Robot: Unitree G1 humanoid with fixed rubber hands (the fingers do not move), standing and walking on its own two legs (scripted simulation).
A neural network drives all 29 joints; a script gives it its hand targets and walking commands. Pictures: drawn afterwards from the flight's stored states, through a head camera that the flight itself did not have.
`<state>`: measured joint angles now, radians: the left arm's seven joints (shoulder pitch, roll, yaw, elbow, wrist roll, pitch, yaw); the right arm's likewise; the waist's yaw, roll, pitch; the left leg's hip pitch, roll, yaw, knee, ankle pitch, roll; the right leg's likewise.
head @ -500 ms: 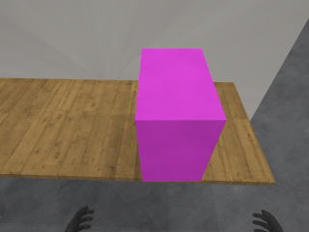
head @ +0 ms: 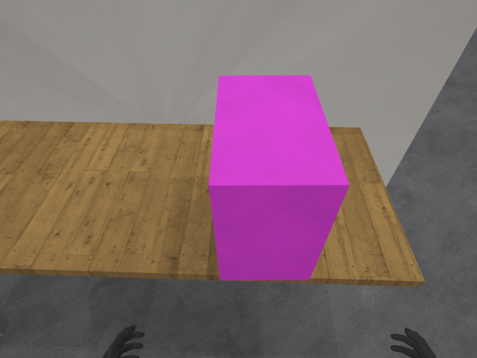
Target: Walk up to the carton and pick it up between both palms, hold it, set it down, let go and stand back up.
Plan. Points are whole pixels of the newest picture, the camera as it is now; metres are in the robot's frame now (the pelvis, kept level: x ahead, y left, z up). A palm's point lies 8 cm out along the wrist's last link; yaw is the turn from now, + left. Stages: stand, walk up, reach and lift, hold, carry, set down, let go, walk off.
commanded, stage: stand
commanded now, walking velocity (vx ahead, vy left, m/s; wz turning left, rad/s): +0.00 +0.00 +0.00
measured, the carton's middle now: (264, 179) +0.42 -0.02 +0.05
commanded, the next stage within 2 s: none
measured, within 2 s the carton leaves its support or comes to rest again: neither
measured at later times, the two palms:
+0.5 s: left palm out of the picture +0.10 +0.25 -0.11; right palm out of the picture +0.08 -0.28 -0.09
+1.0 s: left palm out of the picture +0.07 +0.25 -0.11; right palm out of the picture +0.05 -0.28 -0.09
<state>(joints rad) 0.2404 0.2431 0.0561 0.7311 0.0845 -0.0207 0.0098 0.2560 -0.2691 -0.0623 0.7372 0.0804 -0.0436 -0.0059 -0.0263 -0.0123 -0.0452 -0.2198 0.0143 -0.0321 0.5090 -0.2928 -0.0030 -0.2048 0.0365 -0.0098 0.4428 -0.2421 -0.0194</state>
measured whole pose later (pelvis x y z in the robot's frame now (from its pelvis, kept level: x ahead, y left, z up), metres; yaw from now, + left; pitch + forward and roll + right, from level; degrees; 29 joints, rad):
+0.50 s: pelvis -0.01 +0.00 +0.00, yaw +0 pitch -1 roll -1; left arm 0.24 0.24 0.06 0.78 0.08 -0.02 0.01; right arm 0.26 -0.27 -0.06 0.78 0.08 -0.04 -0.01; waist -0.03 -0.01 -0.05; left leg -0.22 0.01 -0.03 0.51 -0.27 0.00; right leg -0.20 0.04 -0.01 0.44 -0.22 -0.02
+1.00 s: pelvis -0.03 +0.00 +0.00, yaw +0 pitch -3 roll -1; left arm 0.24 0.24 0.06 0.84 0.08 -0.02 0.00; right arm 0.26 -0.27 -0.06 0.84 0.08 -0.04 -0.01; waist -0.03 -0.01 -0.05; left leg -0.22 0.01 -0.03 0.51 -0.25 0.00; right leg -0.20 0.04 -0.01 0.44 -0.20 -0.02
